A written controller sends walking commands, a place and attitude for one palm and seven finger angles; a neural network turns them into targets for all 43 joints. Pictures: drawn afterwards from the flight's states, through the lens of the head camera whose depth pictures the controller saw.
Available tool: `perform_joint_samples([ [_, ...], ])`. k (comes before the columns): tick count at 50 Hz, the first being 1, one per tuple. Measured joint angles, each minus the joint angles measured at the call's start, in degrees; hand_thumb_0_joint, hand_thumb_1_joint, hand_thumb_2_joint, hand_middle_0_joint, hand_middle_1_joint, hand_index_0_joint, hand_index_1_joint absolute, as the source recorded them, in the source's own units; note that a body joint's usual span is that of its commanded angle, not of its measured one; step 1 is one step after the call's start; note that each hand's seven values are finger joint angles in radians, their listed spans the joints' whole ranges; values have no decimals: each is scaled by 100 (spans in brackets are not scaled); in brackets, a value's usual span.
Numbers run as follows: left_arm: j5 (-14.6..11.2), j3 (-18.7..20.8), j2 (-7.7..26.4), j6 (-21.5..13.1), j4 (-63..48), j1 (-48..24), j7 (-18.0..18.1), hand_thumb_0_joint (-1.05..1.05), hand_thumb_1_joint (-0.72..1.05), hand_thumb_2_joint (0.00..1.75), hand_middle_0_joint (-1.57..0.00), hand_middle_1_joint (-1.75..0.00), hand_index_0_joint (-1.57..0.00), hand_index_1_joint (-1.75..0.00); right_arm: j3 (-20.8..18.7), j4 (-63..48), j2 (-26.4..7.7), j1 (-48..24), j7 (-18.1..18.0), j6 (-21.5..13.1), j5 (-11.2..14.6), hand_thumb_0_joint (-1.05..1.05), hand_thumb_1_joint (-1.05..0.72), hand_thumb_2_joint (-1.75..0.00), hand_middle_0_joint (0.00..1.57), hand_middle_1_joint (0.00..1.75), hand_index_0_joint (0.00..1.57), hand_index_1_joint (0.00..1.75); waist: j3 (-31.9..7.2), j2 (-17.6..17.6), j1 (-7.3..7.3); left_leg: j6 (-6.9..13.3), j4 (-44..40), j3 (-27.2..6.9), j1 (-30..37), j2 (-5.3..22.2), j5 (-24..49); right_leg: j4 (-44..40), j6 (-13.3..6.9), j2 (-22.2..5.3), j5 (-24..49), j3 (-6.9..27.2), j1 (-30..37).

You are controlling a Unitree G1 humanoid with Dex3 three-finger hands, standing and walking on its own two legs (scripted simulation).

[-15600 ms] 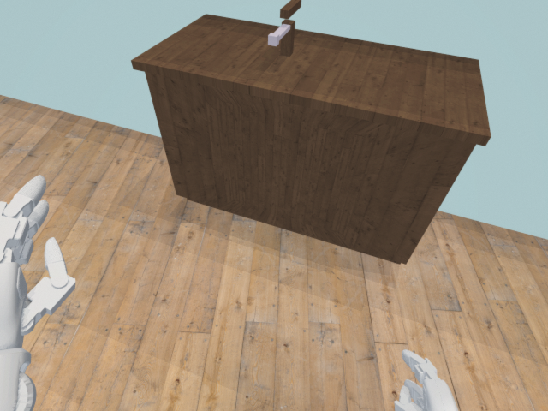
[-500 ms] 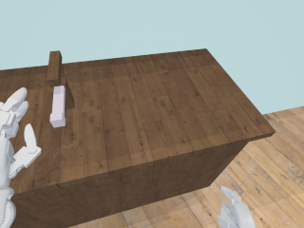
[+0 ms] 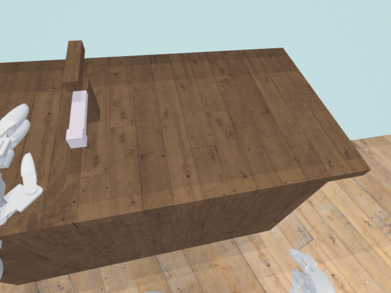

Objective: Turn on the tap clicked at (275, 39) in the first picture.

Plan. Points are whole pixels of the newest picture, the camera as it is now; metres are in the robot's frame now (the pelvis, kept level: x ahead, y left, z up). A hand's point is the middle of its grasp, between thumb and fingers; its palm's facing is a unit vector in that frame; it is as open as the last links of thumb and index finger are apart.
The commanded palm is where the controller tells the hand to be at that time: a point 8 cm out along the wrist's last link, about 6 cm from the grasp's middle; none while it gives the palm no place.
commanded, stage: come to a stop and stand still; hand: left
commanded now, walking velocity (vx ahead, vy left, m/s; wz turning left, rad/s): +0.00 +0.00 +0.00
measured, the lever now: (76, 138) +0.36 +0.26 +0.09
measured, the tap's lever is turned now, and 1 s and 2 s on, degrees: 0 0 0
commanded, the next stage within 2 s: look again from close up in 0.48 s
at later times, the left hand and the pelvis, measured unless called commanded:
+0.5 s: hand (8, 212) +0.19 +0.26 +0.16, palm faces +0.36 -0.87 -0.34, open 7.5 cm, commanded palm +0.12 +0.29 +0.18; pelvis -0.03 +0.01 +0.00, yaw +1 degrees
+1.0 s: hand (19, 222) +0.18 +0.24 +0.16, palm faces +0.35 -0.88 -0.33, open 7.5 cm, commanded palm +0.12 +0.28 +0.18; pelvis -0.03 -0.01 +0.00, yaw +2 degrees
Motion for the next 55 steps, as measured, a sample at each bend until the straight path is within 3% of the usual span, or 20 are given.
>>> perform_joint_samples([
  [9,-71,83,-145,-22,-227,-307,95,2,88,90,-21,-30,-21,-30,9,-57,145,-302,75,-55,45,1,-90,-90,20,30,21,30,49,1,141,34,-72,-21,24,-104,140,15,60,-111,74,-25,5],
  [18,-133,-9,-291,61,30,-305,37,1,89,90,-21,-30,-21,-30,106,-171,353,-413,53,5,96,1,-90,-89,21,30,21,30,-26,54,139,35,-235,-3,51,-133,321,-110,79,-142,246,-9,14],
  [42,-211,-137,-350,226,-28,-34,7,1,89,90,-21,-30,-21,-30,-8,-19,206,-146,-92,-44,196,1,-90,-90,20,30,21,30,-138,115,-20,-48,-322,-122,101,-52,452,-287,-20,-57,384,-133,130],
  [51,-267,-174,-408,334,-37,8,21,1,89,90,-21,-30,-21,-30,-9,-7,231,-195,-125,-67,216,2,-90,-90,20,30,21,30,-159,163,-8,-78,-341,-168,151,-20,454,-351,-56,-21,397,-178,210],
  [55,-294,-165,-434,371,-25,-4,8,1,89,90,-21,-30,-21,-30,-15,2,283,-241,-147,-54,215,2,-90,-90,20,30,21,30,-188,152,64,-98,-380,-118,194,1,456,-343,-68,-3,398,-125,210],
])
